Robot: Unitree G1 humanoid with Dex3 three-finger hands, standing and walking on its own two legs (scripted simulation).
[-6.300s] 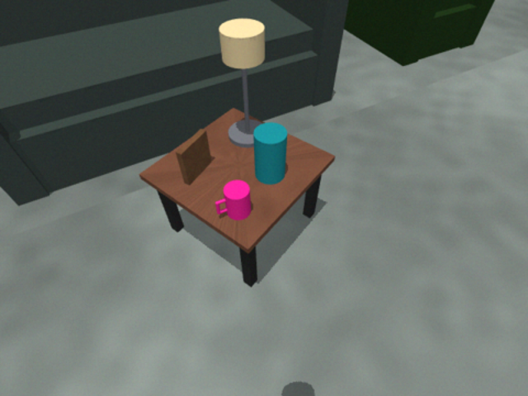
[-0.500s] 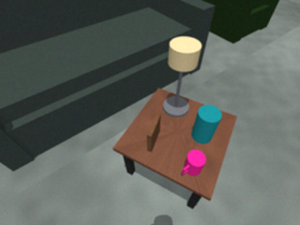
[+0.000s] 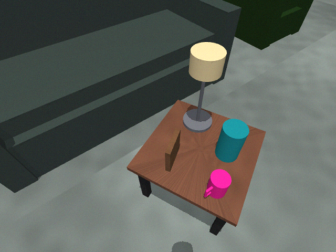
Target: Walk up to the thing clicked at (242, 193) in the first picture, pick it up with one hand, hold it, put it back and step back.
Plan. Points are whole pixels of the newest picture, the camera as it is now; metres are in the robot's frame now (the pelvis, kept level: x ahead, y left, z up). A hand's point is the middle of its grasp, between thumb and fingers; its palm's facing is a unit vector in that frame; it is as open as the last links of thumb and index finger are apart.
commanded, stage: stand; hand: right
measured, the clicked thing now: (215, 186) +0.42 -0.19 -0.36
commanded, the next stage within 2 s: go down in 0.70 s
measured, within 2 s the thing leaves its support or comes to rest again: neither
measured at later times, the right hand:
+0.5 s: hand out of the picture +0.06 -0.25 -0.16, palm faces -0.03 +0.94 -0.34, open 7.4 cm
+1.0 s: hand out of the picture +0.13 -0.25 -0.16, palm faces +0.06 +0.95 -0.32, open 10.0 cm
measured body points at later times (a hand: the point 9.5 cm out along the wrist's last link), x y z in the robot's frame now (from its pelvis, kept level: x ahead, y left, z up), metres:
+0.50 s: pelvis -0.01 +0.00 +0.00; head +0.00 +0.00 +0.45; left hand +0.05 +0.31 -0.13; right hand +0.06 -0.30 -0.14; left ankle +0.01 +0.15 -0.75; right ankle -0.02 -0.14 -0.75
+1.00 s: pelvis -0.02 +0.01 -0.01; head +0.03 +0.00 +0.44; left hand +0.09 +0.28 -0.13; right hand +0.13 -0.30 -0.13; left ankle +0.01 +0.15 -0.75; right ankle -0.02 -0.14 -0.75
